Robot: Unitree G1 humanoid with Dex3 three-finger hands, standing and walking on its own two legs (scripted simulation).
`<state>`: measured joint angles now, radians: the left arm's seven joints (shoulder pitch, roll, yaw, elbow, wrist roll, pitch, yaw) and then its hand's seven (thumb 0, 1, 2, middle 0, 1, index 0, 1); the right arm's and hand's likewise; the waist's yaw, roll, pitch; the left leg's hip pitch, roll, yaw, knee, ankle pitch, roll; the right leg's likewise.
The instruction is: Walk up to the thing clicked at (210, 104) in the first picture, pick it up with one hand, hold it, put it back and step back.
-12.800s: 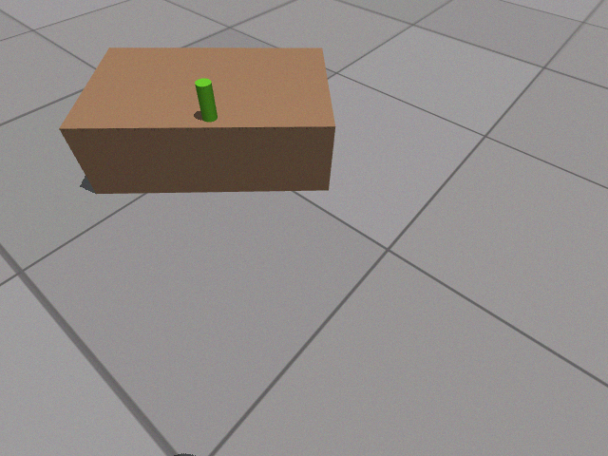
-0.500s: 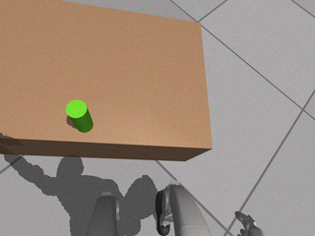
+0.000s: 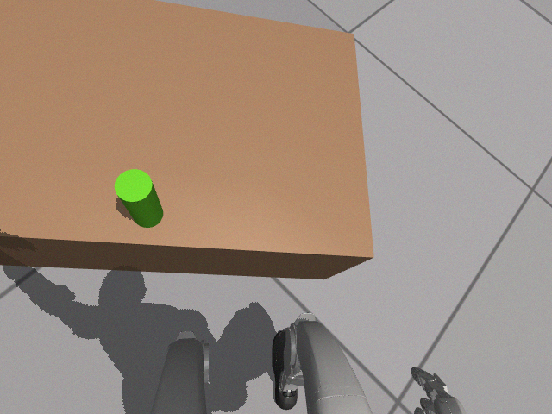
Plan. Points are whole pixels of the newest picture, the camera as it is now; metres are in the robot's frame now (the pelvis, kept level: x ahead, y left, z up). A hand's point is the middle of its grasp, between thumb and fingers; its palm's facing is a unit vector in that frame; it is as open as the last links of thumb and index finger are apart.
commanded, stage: go down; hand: left
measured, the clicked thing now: (141, 201) +0.47 +0.19 -0.23
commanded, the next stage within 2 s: none
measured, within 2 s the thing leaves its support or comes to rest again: neither
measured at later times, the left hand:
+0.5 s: hand out of the picture +0.42 +0.39 +0.05, palm faces +0.14 -0.99 -0.03, open 17.2 cm
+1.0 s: hand out of the picture +0.42 +0.39 +0.06, palm faces +0.15 -0.99 +0.00, open 17.2 cm
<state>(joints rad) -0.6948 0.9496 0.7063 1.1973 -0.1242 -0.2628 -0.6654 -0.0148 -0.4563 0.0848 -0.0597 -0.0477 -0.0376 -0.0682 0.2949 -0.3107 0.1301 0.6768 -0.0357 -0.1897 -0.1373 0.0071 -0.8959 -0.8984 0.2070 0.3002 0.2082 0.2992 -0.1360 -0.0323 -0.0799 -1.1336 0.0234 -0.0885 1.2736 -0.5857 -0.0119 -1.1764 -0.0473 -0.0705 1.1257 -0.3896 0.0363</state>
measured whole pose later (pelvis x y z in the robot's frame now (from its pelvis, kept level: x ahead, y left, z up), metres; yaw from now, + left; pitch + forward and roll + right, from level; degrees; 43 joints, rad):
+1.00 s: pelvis +0.00 +0.00 -0.01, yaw +0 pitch +26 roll -5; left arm -0.71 0.93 0.73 1.17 -0.18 -0.29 -0.70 -0.01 -0.45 0.06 -0.05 -0.04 -0.04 -0.05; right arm 0.28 -0.30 0.14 0.68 -0.03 -0.19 -0.14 0.01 -0.90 -0.90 0.21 0.30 0.21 0.30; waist -0.14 -0.03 -0.09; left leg -1.16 0.02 -0.09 1.31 -0.60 -0.01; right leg -1.20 -0.05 -0.07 1.16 -0.40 0.04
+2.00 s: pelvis +0.00 +0.00 -0.01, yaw +0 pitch +27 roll -5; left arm -0.74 0.95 0.77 1.17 -0.22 -0.30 -0.71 -0.01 -0.44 0.05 -0.05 -0.04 -0.04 -0.05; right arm 0.29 -0.31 0.15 0.69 -0.03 -0.19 -0.14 0.01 -0.91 -0.90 0.21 0.30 0.21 0.30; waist -0.14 -0.03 -0.09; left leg -1.19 0.02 -0.10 1.32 -0.60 -0.02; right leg -1.23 -0.05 -0.08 1.17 -0.41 0.03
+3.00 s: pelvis -0.03 +0.00 -0.14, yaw -1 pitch +35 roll -6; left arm -0.85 0.75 0.65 1.20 -0.18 -0.52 -0.60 -0.02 -0.55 0.06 -0.02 -0.07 -0.02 -0.07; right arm 0.21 -0.29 0.14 0.67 -0.08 -0.18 -0.05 0.01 -0.88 -0.89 0.20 0.30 0.21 0.30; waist -0.21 -0.04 -0.12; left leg -1.70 -0.01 -0.11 1.82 -0.74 -0.02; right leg -1.76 -0.07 -0.05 1.66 -0.52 0.03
